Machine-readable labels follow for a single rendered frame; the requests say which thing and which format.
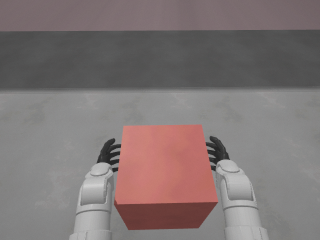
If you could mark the robot left forearm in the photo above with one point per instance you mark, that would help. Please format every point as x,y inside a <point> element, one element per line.
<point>94,205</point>

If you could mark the left robot hand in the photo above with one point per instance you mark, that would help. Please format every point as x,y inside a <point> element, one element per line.
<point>105,154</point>

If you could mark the robot right forearm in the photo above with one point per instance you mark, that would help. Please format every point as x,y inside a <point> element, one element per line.
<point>241,212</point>

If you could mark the right robot hand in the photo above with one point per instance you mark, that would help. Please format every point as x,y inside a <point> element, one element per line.
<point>219,153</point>

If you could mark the carton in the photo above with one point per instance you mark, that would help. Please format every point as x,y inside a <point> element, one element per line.
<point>164,178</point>

